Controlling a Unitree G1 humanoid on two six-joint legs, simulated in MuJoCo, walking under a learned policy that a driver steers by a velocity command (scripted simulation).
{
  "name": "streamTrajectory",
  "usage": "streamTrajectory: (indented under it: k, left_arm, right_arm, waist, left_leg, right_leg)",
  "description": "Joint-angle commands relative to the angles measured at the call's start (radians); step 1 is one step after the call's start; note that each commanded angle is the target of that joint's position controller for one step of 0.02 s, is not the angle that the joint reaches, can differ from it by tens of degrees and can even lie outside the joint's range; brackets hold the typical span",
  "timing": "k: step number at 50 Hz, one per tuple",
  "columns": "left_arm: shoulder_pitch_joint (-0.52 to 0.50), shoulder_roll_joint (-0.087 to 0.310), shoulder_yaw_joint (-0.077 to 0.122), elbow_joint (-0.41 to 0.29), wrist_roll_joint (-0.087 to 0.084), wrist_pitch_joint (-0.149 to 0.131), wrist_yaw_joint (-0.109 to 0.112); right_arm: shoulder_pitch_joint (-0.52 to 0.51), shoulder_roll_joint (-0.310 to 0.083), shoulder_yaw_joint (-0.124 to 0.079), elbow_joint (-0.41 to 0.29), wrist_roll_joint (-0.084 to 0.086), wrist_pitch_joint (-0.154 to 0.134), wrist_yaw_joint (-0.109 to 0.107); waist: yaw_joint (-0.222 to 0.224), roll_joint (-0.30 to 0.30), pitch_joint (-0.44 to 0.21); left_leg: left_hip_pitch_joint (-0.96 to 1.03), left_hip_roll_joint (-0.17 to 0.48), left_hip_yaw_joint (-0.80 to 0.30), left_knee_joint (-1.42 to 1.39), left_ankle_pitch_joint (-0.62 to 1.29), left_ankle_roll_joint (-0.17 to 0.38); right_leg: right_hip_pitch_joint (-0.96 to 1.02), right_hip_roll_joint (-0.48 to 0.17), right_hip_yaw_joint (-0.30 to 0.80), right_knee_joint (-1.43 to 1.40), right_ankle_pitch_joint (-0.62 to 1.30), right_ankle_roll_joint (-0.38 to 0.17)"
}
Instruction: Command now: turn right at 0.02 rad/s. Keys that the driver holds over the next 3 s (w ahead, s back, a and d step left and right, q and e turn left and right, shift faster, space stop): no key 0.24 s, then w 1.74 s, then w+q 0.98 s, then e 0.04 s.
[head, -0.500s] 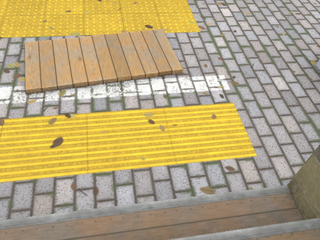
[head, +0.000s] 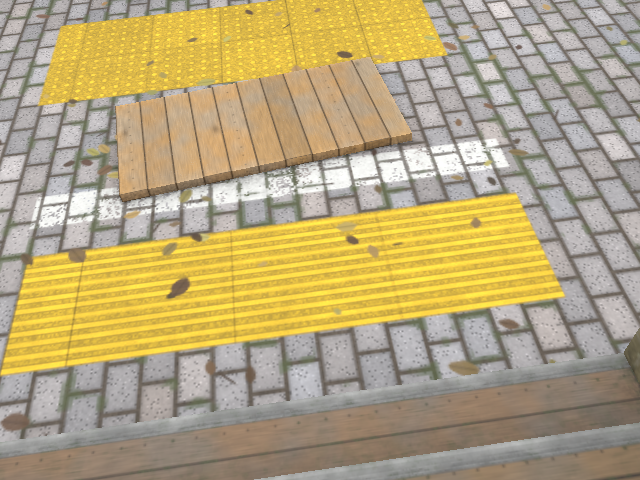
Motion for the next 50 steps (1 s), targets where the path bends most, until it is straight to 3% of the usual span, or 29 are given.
streamTrajectory:
  k: [1,5,8,11,14,16,18,19,20,21,22,25,27,29,31,33,35,38,39,40,41,42,43,44,45,46,48,49,50]
  left_arm:
    - [-0.3,0.03,-0.036,-0.168,-0.023,-0.001,0.011]
    - [-0.094,0.104,-0.014,-0.121,-0.021,-0.033,0.063]
    - [0.083,0.119,0.014,-0.068,-0.021,-0.051,0.062]
    - [0.007,0.134,0.019,-0.081,-0.016,-0.043,0.04]
    - [0.003,0.132,0.031,-0.059,-0.029,-0.056,0.018]
    - [-0.18,0.087,0.01,-0.078,-0.036,-0.066,0.006]
    - [-0.25,0.049,0.011,-0.069,-0.03,-0.08,0.012]
    - [-0.169,0.047,0.022,-0.106,-0.046,-0.093,0.016]
    - [-0.175,0.096,0.045,-0.152,-0.09,-0.105,0.016]
    - [-0.222,0.114,0.054,-0.159,-0.126,-0.125,0.026]
    - [-0.274,0.089,0.049,-0.159,-0.135,-0.129,0.032]
    - [-0.24,0.097,0.057,-0.13,-0.085,-0.104,0.013]
    - [-0.251,0.085,0.066,-0.094,-0.056,-0.088,-0.034]
    - [-0.327,0.051,0.053,-0.131,-0.041,-0.095,-0.058]
    - [-0.409,0.045,0.039,-0.185,-0.006,-0.107,-0.085]
    - [-0.38,0.037,0.046,-0.188,-0.039,-0.094,-0.095]
    - [-0.241,0.068,0.069,-0.157,-0.074,-0.07,-0.079]
    - [0.082,0.083,0.099,-0.017,-0.053,-0.071,-0.064]
    - [0.276,0.098,0.109,0.044,-0.023,-0.081,-0.061]
    - [0.434,0.1,0.086,0.126,0.006,-0.1,-0.076]
    - [0.378,0.103,0.066,0.152,-0.038,-0.097,-0.084]
    - [0.243,0.184,0.109,0.121,-0.059,-0.092,-0.085]
    - [0.206,0.212,0.126,0.141,-0.049,-0.103,-0.075]
    - [0.098,0.086,0.081,0.114,-0.016,-0.116,-0.073]
    - [0.052,0.089,0.071,0.128,-0.012,-0.136,-0.07]
    - [-0.012,0.079,0.057,0.118,-0.008,-0.145,-0.044]
    - [0.065,0.055,0.05,0.18,-0.013,-0.136,-0.001]
    - [0.08,0.083,0.054,0.192,0.005,-0.136,0.005]
    - [0.094,0.075,0.05,0.197,-0.005,-0.135,0.003]
  right_arm:
    - [0.063,0.027,0.026,-0.053,-0.014,0.064,-0.023]
    - [0.017,0.0,0.031,-0.092,-0.015,0.044,-0.023]
    - [-0.072,-0.015,0.016,-0.089,0.009,0.013,-0.01]
    - [-0.071,0.018,0.021,-0.097,0.002,0.015,-0.009]
    - [-0.026,0.03,0.02,-0.07,0.012,0.018,0.005]
    - [0.131,0.085,0.04,-0.04,-0.01,0.021,0.026]
    - [0.405,0.12,0.039,0.077,-0.016,0.004,0.04]
    - [0.375,0.011,0.012,0.09,-0.009,-0.023,0.036]
    - [0.341,-0.114,-0.015,0.089,0.005,-0.051,0.038]
    - [0.292,-0.145,-0.017,0.075,0.007,-0.088,0.052]
    - [0.263,-0.161,-0.022,0.08,0.004,-0.106,0.056]
    - [0.168,-0.043,0.012,0.066,-0.025,-0.091,0.041]
    - [0.27,0.05,0.034,0.087,-0.016,-0.09,0.015]
    - [0.343,0.018,0.031,0.093,-0.014,-0.093,-0.009]
    - [0.26,-0.001,0.029,0.06,-0.01,-0.082,-0.048]
    - [0.297,-0.036,0.015,0.089,-0.01,-0.055,-0.053]
    - [0.275,-0.02,0.019,0.088,-0.005,-0.044,-0.059]
    - [0.267,0.002,0.025,0.113,0.006,-0.042,-0.055]
    - [0.279,0.039,0.024,0.145,0.016,-0.06,-0.043]
    - [0.242,0.143,0.035,0.144,0.003,-0.075,-0.026]
    - [0.397,0.195,0.046,0.112,-0.004,-0.096,-0.004]
    - [0.48,0.134,0.041,0.064,0.031,-0.108,0.0]
    - [0.342,0.07,0.03,0.044,0.056,-0.108,-0.019]
    - [0.202,-0.015,0.009,0.05,0.058,-0.093,-0.042]
    - [0.174,0.005,0.01,0.047,0.035,-0.086,-0.04]
    - [0.168,-0.013,0.002,0.04,0.008,-0.076,-0.037]
    - [0.124,0.071,0.013,0.021,-0.026,-0.071,-0.025]
    - [0.164,0.079,0.009,0.04,-0.028,-0.074,-0.013]
    - [0.155,0.077,0.01,0.032,-0.023,-0.074,-0.004]
  waist:
    - [-0.135,-0.053,-0.012]
    - [-0.05,-0.072,-0.043]
    - [0.051,-0.138,-0.061]
    - [0.004,-0.146,-0.044]
    - [-0.009,-0.172,-0.05]
    - [-0.139,-0.228,-0.089]
    - [-0.238,-0.198,-0.093]
    - [-0.139,0.04,-0.036]
    - [-0.084,0.263,0.054]
    - [-0.057,0.182,0.163]
    - [-0.04,0.122,0.179]
    - [0.015,0.122,0.093]
    - [-0.039,0.117,0.04]
    - [-0.066,0.104,0.055]
    - [-0.052,0.073,0.062]
    - [-0.067,0.115,0.009]
    - [-0.004,0.165,0.011]
    - [0.114,0.11,0.002]
    - [0.202,0.004,-0.033]
    - [0.228,-0.196,-0.005]
    - [0.034,-0.464,-0.023]
    - [-0.069,-0.521,-0.104]
    - [-0.041,-0.408,-0.056]
    - [-0.034,-0.138,0.041]
    - [-0.068,-0.12,0.094]
    - [-0.109,-0.061,0.149]
    - [-0.085,-0.17,0.101]
    - [-0.109,-0.191,0.071]
    - [-0.109,-0.181,0.063]
  left_leg:
    - [0.031,-0.017,0.12,0.474,0.177,-0.071]
    - [-0.094,0.036,0.06,0.389,0.266,-0.116]
    - [-0.242,0.072,-0.002,0.342,0.095,-0.131]
    - [-0.102,0.093,0.054,0.28,-0.019,-0.131]
    - [-0.022,0.146,0.07,0.138,-0.013,-0.113]
    - [0.351,0.206,0.259,-0.071,-0.154,-0.1]
    - [0.773,0.073,0.475,-0.277,-0.034,-0.046]
    - [0.67,0.093,0.229,-0.4,0.147,0.06]
    - [0.604,0.305,-0.311,-0.689,0.107,0.224]
    - [0.6,0.416,-0.526,-0.761,0.116,0.3]
    - [0.619,0.472,-0.571,-0.767,0.005,0.327]
    - [0.467,0.445,-0.397,-0.675,-0.164,0.266]
    - [0.515,0.358,-0.217,-0.515,-0.448,0.208]
    - [0.488,0.359,-0.243,-0.559,-0.413,0.22]
    - [0.216,0.237,-0.042,-0.535,-0.385,0.172]
    - [0.116,0.228,0.065,-0.507,-0.333,0.145]
    - [0.168,0.242,0.063,-0.399,-0.348,0.12]
    - [0.292,0.231,0.095,-0.011,-0.141,0.061]
    - [0.173,0.128,0.134,0.406,-0.163,0.035]
    - [-0.119,0.022,0.122,0.855,-0.544,0.026]
    - [-0.317,0.091,0.079,0.89,-0.48,0.051]
    - [-0.311,0.127,0.106,0.693,-0.241,0.047]
    - [-0.39,0.222,0.097,0.552,-0.085,0.063]
    - [-0.35,0.271,0.085,0.468,0.058,0.076]
    - [-0.33,0.302,0.073,0.38,0.103,0.071]
    - [-0.256,0.322,0.077,0.161,0.244,0.023]
    - [-0.133,0.346,0.126,0.036,0.313,-0.011]
    - [-0.085,0.334,0.155,0.072,0.383,-0.012]
    - [-0.074,0.327,0.173,0.062,0.405,-0.008]
  right_leg:
    - [-0.177,-0.2,0.379,-0.521,0.552,-0.165]
    - [0.163,-0.164,0.324,-0.484,0.592,-0.143]
    - [0.429,-0.192,0.383,-0.45,0.64,-0.163]
    - [0.333,-0.242,0.421,-0.5,0.889,-0.22]
    - [0.281,-0.257,0.43,-0.497,0.67,-0.217]
    - [0.084,-0.206,0.342,-0.555,0.62,-0.123]
    - [-0.129,-0.083,0.087,-0.404,0.568,-0.021]
    - [-0.097,0.028,-0.008,-0.142,0.546,0.052]
    - [-0.281,0.074,0.094,0.059,0.035,0.051]
    - [-0.433,0.072,0.22,0.095,0.029,0.019]
    - [-0.537,0.039,0.242,0.087,0.093,0.004]
    - [-0.371,-0.054,0.189,-0.013,0.385,0.003]
    - [-0.408,-0.067,0.181,-0.114,0.819,0.012]
    - [-0.402,-0.072,0.158,-0.182,0.893,0.017]
    - [-0.035,-0.025,0.047,-0.561,1.157,0.032]
    - [0.275,0.023,-0.031,-0.634,1.159,0.072]
    - [0.344,-0.021,-0.012,-0.691,1.057,0.071]
    - [0.523,-0.108,-0.007,-0.958,1.017,0.013]
    - [0.708,-0.165,0.077,-0.959,0.967,-0.058]
    - [0.825,-0.205,0.111,-0.726,1.184,-0.037]
    - [0.864,-0.212,0.145,-0.534,1.422,0.044]
    - [0.742,-0.331,0.401,-0.745,0.955,-0.071]
    - [0.603,-0.435,0.636,-0.924,0.278,-0.177]
    - [0.432,-0.412,0.691,-1.008,0.058,-0.152]
    - [0.324,-0.397,0.762,-0.988,0.043,-0.141]
    - [0.181,-0.345,0.613,-0.969,0.207,-0.13]
    - [0.141,-0.256,0.499,-0.975,0.371,-0.142]
    - [0.123,-0.237,0.473,-0.937,0.486,-0.147]
    - [0.127,-0.23,0.431,-0.927,0.552,-0.145]
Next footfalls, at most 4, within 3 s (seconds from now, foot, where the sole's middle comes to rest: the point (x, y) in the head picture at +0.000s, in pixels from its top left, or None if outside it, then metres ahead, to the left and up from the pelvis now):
0.36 left None -0.02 0.22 -0.66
0.78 right None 0.21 -0.09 -0.84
1.36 left None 0.49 0.13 -1.02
1.86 right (390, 422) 0.80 -0.08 -1.20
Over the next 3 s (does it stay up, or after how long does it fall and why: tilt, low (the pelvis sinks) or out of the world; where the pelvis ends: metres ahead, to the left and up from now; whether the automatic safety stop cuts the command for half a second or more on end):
stays up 1.35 0.17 -0.61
